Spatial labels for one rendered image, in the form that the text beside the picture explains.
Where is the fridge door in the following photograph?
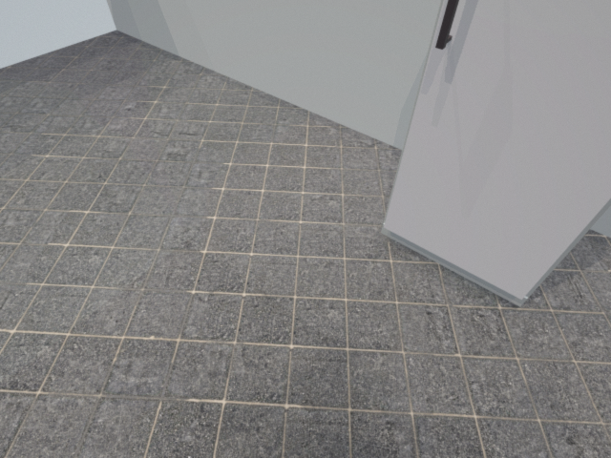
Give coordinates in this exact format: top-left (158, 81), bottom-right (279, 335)
top-left (384, 0), bottom-right (611, 300)

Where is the handle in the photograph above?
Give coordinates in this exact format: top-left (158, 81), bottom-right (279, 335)
top-left (435, 0), bottom-right (459, 50)

